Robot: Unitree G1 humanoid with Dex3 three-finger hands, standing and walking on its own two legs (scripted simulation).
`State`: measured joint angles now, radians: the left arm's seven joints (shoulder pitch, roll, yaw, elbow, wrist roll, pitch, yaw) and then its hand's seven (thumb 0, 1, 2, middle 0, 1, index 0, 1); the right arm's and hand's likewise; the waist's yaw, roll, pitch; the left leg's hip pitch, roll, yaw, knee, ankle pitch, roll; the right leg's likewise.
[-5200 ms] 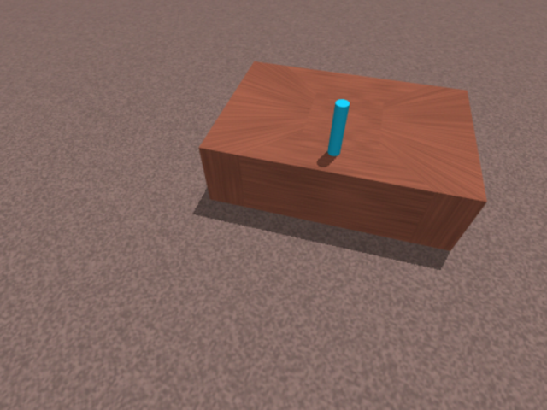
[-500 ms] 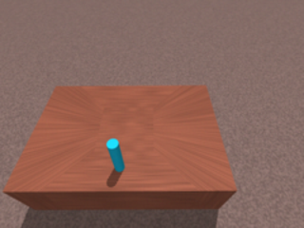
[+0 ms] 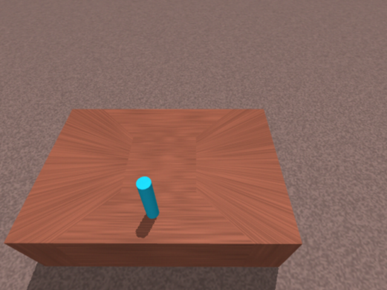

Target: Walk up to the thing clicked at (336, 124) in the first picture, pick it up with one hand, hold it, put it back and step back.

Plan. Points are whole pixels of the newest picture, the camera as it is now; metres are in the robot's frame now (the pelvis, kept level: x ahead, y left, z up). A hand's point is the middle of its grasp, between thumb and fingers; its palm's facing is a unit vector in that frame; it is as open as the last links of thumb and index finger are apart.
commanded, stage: stand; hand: left
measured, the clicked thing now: (148, 199) +0.48 +0.19 -0.33
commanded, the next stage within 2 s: go down in 1.94 s
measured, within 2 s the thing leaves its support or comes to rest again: neither
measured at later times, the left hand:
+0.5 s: hand out of the picture +0.08 +0.25 -0.15, palm faces -0.02 -0.94 -0.35, open 7.4 cm
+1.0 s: hand out of the picture +0.08 +0.24 -0.16, palm faces -0.03 -0.94 -0.34, open 7.4 cm
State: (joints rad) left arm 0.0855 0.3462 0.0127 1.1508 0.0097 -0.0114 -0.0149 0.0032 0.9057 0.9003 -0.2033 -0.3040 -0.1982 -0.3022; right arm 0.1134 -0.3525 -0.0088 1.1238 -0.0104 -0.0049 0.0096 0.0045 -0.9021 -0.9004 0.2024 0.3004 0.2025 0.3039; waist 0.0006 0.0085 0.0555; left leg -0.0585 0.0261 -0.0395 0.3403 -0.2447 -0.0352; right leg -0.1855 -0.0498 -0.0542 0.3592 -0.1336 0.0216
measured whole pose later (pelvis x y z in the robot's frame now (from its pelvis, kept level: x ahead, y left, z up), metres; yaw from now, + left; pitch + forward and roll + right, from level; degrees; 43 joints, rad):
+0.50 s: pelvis +0.00 -0.01 +0.00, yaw +0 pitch -2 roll +0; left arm 0.09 0.35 0.01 1.15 0.01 -0.01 -0.02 0.00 0.91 0.90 -0.20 -0.30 -0.20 -0.30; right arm 0.12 -0.36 0.00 1.12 -0.01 0.00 0.01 0.00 -0.90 -0.90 0.20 0.30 0.20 0.30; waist 0.00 0.02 0.06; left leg -0.05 0.04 -0.04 0.34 -0.24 -0.05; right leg -0.19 -0.03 -0.06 0.37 -0.14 0.01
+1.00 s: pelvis +0.00 -0.01 +0.00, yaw +0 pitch -2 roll +0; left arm 0.10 0.35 0.01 1.14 0.01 -0.01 -0.02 0.00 0.91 0.90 -0.20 -0.30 -0.20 -0.30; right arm 0.15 -0.36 -0.01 1.12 -0.01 0.00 0.01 0.00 -0.90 -0.90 0.20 0.30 0.20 0.30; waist 0.00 0.01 0.06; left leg -0.06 0.05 -0.04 0.34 -0.25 -0.05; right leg -0.19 -0.03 -0.05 0.37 -0.14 0.01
